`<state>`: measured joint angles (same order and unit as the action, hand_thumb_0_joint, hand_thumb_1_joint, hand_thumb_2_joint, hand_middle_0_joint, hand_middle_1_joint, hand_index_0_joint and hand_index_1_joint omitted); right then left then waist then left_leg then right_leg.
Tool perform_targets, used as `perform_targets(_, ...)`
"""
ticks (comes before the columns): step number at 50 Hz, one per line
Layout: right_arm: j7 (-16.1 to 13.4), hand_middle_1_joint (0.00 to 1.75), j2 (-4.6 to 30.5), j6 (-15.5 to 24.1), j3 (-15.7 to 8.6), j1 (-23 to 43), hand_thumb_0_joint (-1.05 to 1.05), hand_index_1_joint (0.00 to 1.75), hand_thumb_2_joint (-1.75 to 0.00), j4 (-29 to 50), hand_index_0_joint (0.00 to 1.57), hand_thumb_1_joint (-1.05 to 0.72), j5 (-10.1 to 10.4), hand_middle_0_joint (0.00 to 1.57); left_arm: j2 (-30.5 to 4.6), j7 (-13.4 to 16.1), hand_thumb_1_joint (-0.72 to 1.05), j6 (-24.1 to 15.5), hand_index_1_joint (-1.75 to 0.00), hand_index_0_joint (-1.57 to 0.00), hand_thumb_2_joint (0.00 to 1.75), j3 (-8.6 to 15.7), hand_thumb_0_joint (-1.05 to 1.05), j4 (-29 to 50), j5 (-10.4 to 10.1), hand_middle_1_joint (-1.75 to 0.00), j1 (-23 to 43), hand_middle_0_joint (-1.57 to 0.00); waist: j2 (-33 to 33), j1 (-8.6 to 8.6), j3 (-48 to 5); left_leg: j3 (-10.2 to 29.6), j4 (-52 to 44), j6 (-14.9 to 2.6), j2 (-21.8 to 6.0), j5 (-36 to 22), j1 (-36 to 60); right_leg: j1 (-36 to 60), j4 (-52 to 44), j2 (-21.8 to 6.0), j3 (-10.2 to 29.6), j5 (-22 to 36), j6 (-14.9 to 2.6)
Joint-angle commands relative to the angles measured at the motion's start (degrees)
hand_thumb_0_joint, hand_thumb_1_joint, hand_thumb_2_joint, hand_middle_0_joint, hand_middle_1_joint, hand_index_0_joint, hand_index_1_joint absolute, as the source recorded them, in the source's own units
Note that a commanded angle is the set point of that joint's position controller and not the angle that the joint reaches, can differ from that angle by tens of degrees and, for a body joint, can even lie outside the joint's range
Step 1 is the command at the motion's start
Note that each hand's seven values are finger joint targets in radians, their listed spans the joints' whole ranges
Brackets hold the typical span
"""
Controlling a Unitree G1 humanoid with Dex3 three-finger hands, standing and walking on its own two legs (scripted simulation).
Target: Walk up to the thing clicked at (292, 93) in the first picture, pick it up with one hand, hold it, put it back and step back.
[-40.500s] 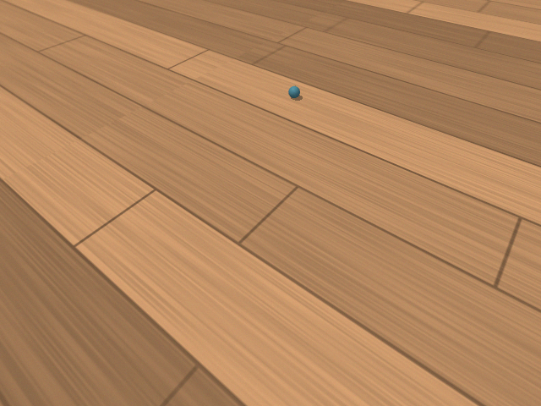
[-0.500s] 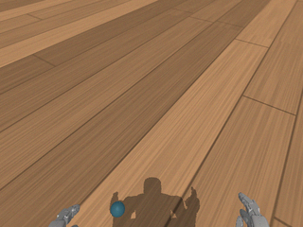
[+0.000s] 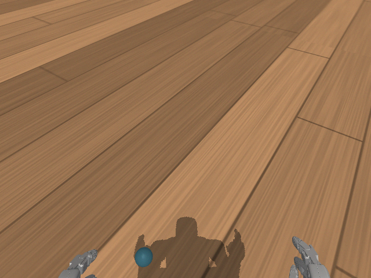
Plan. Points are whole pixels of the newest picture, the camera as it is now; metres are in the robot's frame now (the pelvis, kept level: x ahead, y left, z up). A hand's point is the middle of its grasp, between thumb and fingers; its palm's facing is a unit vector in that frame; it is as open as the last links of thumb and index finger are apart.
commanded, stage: home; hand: left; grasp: from above
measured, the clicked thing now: (143, 256) +0.42 +0.20 -0.67
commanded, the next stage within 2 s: stand in 0.02 s
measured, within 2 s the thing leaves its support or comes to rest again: neither
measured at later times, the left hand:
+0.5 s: hand out of the picture +0.07 +0.24 -0.11, palm faces +0.03 -0.94 -0.33, open 7.4 cm
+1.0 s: hand out of the picture +0.03 +0.24 -0.10, palm faces +0.04 -0.94 -0.34, open 7.4 cm
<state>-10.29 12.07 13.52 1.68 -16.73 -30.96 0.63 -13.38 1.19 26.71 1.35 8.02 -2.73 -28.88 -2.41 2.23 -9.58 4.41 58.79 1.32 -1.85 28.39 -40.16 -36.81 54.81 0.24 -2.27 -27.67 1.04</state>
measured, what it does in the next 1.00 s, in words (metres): rises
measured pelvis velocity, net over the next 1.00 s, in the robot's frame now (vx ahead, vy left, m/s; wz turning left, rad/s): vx -0.01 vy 0.00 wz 0.01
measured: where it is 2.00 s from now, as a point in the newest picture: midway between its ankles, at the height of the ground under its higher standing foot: outside the picture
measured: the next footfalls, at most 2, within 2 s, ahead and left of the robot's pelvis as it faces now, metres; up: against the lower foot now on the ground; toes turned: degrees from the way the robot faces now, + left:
none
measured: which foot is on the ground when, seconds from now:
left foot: down 0.00-1.00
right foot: down 0.00-1.00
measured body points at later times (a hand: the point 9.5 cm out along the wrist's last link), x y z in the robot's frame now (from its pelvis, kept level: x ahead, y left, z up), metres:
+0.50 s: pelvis -0.01 +0.00 +0.04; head +0.00 +0.01 +0.49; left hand +0.06 +0.29 -0.09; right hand +0.08 -0.28 -0.08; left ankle +0.01 +0.13 -0.68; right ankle +0.00 -0.13 -0.68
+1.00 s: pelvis -0.01 +0.00 +0.07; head -0.02 +0.00 +0.52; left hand +0.03 +0.29 -0.07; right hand +0.06 -0.28 -0.08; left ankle +0.01 +0.13 -0.68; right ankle +0.00 -0.14 -0.68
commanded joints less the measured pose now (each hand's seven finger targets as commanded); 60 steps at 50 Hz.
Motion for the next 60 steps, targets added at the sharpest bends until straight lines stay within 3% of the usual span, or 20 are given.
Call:
perform_targets(1, -0.9, 0.3, 7.3, 3.1, -3.0, 4.4, 0.0, 0.3, -0.9, 9.7, 0.2, -0.9, -0.2, 0.2, -5.8, 0.4, 0.9, -2.9, -0.3, -0.2, 0.9, 4.3, 0.0, 12.3, -0.1, -0.3, 1.8, -0.2, -1.0, -0.22, -4.5, -1.8, -10.1, -1.85, 1.7, -11.8, 6.1, 2.3, -9.2, 1.2, -1.5, 10.5, -0.98)
perform_targets(5, -0.9, 0.3, 7.0, 3.0, -3.0, 4.0, 0.0, 0.3, -0.9, 9.7, 0.2, -0.9, -0.1, 0.2, -4.9, 0.4, 0.9, -2.6, -0.3, -0.2, 0.9, 3.1, 0.0, 10.8, 0.3, -0.3, 0.5, -0.2, -0.3, 0.19, -3.9, -2.0, -9.8, -1.82, 1.7, -12.5, 6.1, 1.8, -8.9, 1.3, -1.6, 11.2, -1.0)
perform_targets(6, 2.5, 0.3, 13.8, -3.2, -5.0, 7.5, 0.0, 0.3, -0.9, -5.0, 0.2, -0.9, -7.1, 0.2, -10.1, 2.7, 0.9, -15.3, -0.3, -0.2, 0.9, 3.4, 0.0, -9.3, 6.8, -0.3, 18.1, -0.2, 3.0, -4.49, 8.8, 0.5, -14.2, -4.48, -0.8, -24.2, 7.9, 11.6, -10.6, -2.7, 2.6, 12.6, -3.23)
perform_targets(7, 4.3, 0.3, 14.6, -5.6, -6.2, 8.2, 0.0, 0.3, -0.9, -5.2, 0.2, -0.9, -7.2, 0.2, -11.7, 2.4, 0.9, -19.4, -0.3, -0.2, 0.9, 4.7, 0.0, -18.3, 6.6, -0.3, 12.1, -0.2, 6.0, -4.67, 4.4, -1.8, -13.6, -5.16, 0.0, -22.7, 11.4, 12.9, -13.5, -3.8, 6.6, 12.2, -4.71)
perform_targets(8, 5.3, 0.3, 15.1, -6.7, -6.5, 7.8, 0.0, 0.3, -0.9, -3.7, 0.2, -0.9, -7.3, 0.2, -11.9, 2.0, 0.9, -21.3, -0.3, -0.2, 0.9, 4.3, 0.0, -21.2, 6.8, -0.3, 12.1, -0.2, 5.5, -3.08, 4.6, -0.7, -13.6, -5.22, 0.6, -21.2, 11.7, 11.6, -14.7, -3.5, 8.2, 12.5, -6.15)
perform_targets(10, 7.4, 0.3, 13.5, -7.6, -6.2, 7.3, 0.0, 0.3, -0.9, -6.6, 0.2, -0.9, -5.1, 0.2, -12.3, 1.4, 0.9, -23.7, -0.3, -0.2, 0.9, 3.5, 0.0, -26.5, 6.9, -0.3, 13.9, -0.2, 3.3, -3.15, 1.4, -0.7, -15.4, -5.06, 0.7, -20.2, 16.7, 16.0, -14.0, -5.2, 8.8, 17.0, -5.43)
perform_targets(12, 8.6, 0.3, 12.8, -8.3, -6.3, 7.9, 0.0, 0.3, -0.9, -8.2, 0.2, -0.9, -3.5, 0.2, -11.8, 1.1, 0.9, -24.0, -0.3, -0.2, 0.9, 3.8, 0.0, -31.6, 5.9, -0.3, 16.1, -0.2, 5.2, -3.52, 2.3, -1.0, -16.7, -4.62, 1.1, -18.7, 18.7, 15.0, -16.1, -5.2, 7.9, 14.7, -4.42)
perform_targets(16, 9.2, 0.3, 13.0, -9.4, -6.6, 9.4, 0.0, 0.3, -0.9, -12.4, 0.2, -0.9, -3.7, 0.2, -10.5, 1.2, 0.9, -25.4, -0.3, -0.2, 0.9, 3.6, 0.0, -41.4, 5.4, -0.3, 17.6, -0.2, -0.6, -4.44, 4.0, 3.4, -24.1, -5.15, -1.9, -17.8, 21.0, 17.3, -16.8, -3.6, 4.6, 13.1, -2.43)
perform_targets(18, 9.0, 0.3, 13.3, -10.0, -6.6, 9.6, 0.0, 0.3, -0.9, -13.9, 0.2, -0.9, -3.7, 0.2, -10.6, 1.2, 0.9, -26.2, -0.3, -0.2, 0.9, 3.7, 0.0, -45.4, 5.3, -0.3, 18.0, -0.2, -0.8, -4.11, 6.1, 3.6, -27.0, -4.99, -2.1, -15.5, 20.7, 19.2, -19.3, -3.4, 4.5, 13.0, -2.09)
perform_targets(24, 8.4, 0.3, 14.1, -11.4, -6.5, 9.5, 0.0, 0.3, -0.9, -18.8, 0.2, -0.9, -3.1, 0.2, -11.6, 1.2, 0.9, -27.3, -0.3, -0.2, 0.9, 3.8, 0.0, -55.3, 5.0, -0.3, 18.3, -0.2, 0.4, -3.65, 8.6, 3.2, -31.5, -3.91, -1.9, -15.4, 24.1, 24.0, -26.9, -4.8, 5.5, 15.8, -2.45)
perform_targets(32, 8.2, 0.3, 14.6, -12.1, -5.9, 8.4, 0.0, 0.3, -0.9, -24.7, 0.2, -0.9, -2.3, 0.2, -13.1, 1.4, 0.9, -27.6, -0.3, -0.2, 0.9, 3.2, 0.0, -64.0, 4.6, -0.3, 18.7, -0.2, 1.8, -2.86, 10.5, 2.7, -36.6, -3.05, -2.6, -19.8, 30.2, 27.2, -33.3, -5.9, 5.7, 18.6, -1.86)
perform_targets(38, 8.2, 0.3, 15.1, -12.5, -5.6, 8.6, 0.0, 0.3, -0.9, -27.3, 0.2, -0.9, -2.1, 0.2, -13.1, 1.3, 0.9, -27.4, -0.3, -0.2, 0.9, 2.7, 0.0, -67.8, 4.6, -0.3, 19.2, -0.2, 0.8, -2.83, 12.4, 3.1, -40.2, -2.75, -2.8, -16.4, 29.3, 29.6, -35.7, -6.0, 5.5, 17.2, -1.43)
perform_targets(44, 8.4, 0.3, 15.0, -12.4, -5.3, 9.8, 0.0, 0.3, -0.9, -28.5, 0.2, -0.9, -2.0, 0.2, -13.9, 1.3, 0.9, -27.6, -0.3, -0.2, 0.9, 2.6, 0.0, -69.9, 4.5, -0.3, 20.1, -0.2, 2.4, -3.15, 12.6, 3.0, -40.9, -2.61, -3.1, -18.7, 30.9, 29.9, -37.4, -6.4, 5.5, 17.1, -1.39)
perform_targets(53, 8.7, 0.3, 15.7, -12.5, -4.9, 9.6, 0.0, 0.3, -0.9, -29.9, 0.2, -0.9, -1.9, 0.2, -14.7, 0.9, 0.9, -27.7, -0.3, -0.2, 0.9, 2.6, 0.0, -71.1, 4.3, -0.3, 21.8, -0.2, 1.8, -2.76, 12.6, 2.8, -41.9, -2.73, -3.5, -17.2, 30.1, 31.0, -38.6, -6.7, 5.7, 17.1, -1.37)
perform_targets(60, 8.7, 0.3, 16.5, -12.3, -4.6, 10.6, 0.0, 0.3, -0.9, -30.2, 0.2, -0.9, -1.8, 0.2, -15.4, 0.7, 0.9, -27.9, -0.3, -0.2, 0.9, 2.7, 0.0, -71.4, 4.1, -0.3, 22.8, -0.2, 1.5, -2.93, 11.4, 2.5, -41.9, -2.57, -3.8, -21.3, 31.7, 31.3, -38.9, -6.9, 5.8, 19.7, -1.39)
